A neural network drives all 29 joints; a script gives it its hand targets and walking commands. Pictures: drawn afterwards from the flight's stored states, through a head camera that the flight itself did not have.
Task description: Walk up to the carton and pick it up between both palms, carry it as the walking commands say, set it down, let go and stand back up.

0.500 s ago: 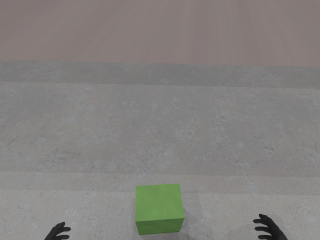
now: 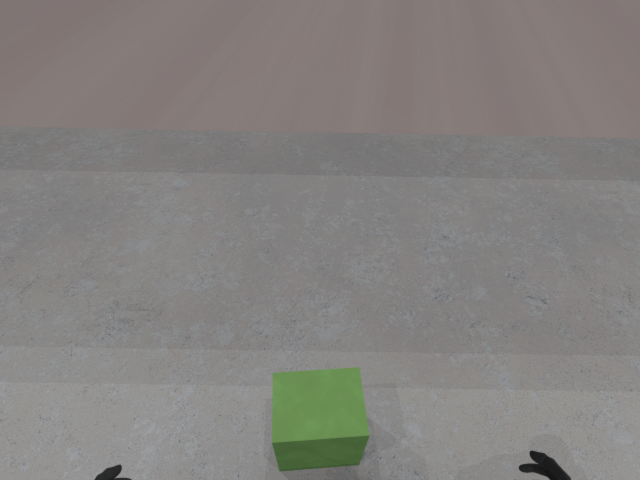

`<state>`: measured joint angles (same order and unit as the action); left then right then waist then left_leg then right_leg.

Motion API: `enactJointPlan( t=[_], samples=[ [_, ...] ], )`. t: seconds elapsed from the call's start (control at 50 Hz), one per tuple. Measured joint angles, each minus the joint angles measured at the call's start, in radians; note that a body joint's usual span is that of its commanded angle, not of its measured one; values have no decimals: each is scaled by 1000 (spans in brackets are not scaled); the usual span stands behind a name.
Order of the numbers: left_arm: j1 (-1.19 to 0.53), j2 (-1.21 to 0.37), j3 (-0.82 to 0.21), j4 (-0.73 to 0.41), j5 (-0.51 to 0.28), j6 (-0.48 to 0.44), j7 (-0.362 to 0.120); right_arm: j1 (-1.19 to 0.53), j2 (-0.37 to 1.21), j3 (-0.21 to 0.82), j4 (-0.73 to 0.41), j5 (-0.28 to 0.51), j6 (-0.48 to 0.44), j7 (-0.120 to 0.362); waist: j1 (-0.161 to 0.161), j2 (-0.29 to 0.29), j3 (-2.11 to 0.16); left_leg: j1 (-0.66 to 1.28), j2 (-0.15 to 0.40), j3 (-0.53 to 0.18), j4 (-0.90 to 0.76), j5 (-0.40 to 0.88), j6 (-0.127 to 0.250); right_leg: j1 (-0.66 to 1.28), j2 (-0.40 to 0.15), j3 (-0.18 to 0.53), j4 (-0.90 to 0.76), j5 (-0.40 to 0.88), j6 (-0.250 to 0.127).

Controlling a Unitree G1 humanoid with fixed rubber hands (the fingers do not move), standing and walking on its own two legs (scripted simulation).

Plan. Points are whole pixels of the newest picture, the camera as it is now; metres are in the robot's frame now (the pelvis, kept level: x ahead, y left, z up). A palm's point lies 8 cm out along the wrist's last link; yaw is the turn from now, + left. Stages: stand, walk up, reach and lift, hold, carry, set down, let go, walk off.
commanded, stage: stand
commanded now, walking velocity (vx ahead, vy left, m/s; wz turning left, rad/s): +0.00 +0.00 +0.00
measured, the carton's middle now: (318, 421) +0.39 +0.00 -0.64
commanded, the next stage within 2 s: none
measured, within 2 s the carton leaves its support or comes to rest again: neither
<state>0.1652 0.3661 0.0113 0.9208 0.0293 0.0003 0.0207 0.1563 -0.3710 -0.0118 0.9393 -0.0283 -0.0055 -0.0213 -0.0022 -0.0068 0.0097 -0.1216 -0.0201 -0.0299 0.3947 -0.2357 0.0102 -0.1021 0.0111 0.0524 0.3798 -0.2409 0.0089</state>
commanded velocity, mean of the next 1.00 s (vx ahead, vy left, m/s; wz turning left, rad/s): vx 0.00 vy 0.00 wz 0.00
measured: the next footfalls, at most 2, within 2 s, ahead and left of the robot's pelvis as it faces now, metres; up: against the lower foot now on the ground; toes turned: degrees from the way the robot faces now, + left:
none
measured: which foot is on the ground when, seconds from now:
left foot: down 0.00-1.00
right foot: down 0.00-1.00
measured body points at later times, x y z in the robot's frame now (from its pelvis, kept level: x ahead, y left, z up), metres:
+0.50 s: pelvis -0.01 +0.00 +0.00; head -0.02 +0.00 +0.45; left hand +0.08 +0.31 -0.12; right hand +0.09 -0.31 -0.11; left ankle -0.01 +0.11 -0.74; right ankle -0.02 -0.13 -0.74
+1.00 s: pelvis -0.01 +0.00 +0.00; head -0.02 +0.00 +0.45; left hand +0.08 +0.32 -0.11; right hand +0.09 -0.32 -0.11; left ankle -0.01 +0.11 -0.74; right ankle -0.02 -0.13 -0.74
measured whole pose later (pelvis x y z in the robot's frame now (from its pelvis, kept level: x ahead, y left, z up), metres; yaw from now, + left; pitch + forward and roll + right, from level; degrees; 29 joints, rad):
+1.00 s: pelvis -0.01 +0.00 +0.00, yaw +0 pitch -2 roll +0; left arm 0.13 0.39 0.00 1.03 0.02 -0.01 0.01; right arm 0.12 -0.39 -0.01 1.04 -0.02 -0.01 -0.01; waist 0.00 0.00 0.03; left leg -0.11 -0.02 -0.04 0.34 -0.19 0.01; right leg -0.09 0.01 0.05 0.33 -0.20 0.01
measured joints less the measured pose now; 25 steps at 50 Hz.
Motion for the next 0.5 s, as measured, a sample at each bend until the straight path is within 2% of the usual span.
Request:
enactJointPlan(
  t=[0.5],
  samples=[
    [-12,16,-7,75,-7,-6,-6,-20,-13,6,75,9,-3,7,1,2,12,6,0,-4,-34,35,-1,6,-3,-3,-32,33,1]
  ],
)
